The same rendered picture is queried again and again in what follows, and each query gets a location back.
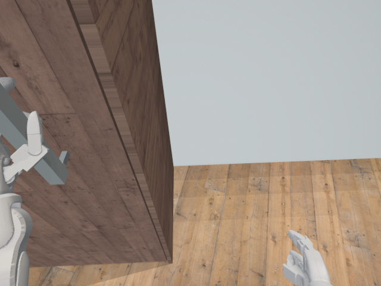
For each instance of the robot left forearm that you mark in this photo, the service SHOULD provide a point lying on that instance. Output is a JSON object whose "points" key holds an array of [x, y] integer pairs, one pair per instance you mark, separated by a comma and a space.
{"points": [[15, 228]]}

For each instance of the handle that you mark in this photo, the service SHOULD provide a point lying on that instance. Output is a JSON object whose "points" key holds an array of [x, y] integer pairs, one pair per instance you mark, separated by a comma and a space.
{"points": [[13, 126]]}

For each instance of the robot left hand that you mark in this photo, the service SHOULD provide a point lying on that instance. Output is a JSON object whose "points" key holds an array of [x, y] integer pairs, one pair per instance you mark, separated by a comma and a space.
{"points": [[28, 155]]}

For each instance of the robot right hand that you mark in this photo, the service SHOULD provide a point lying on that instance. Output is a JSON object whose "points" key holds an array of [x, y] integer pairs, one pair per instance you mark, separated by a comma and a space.
{"points": [[309, 267]]}

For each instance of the wardrobe door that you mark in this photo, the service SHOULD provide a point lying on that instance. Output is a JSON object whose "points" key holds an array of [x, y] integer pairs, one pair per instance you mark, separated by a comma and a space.
{"points": [[99, 216]]}

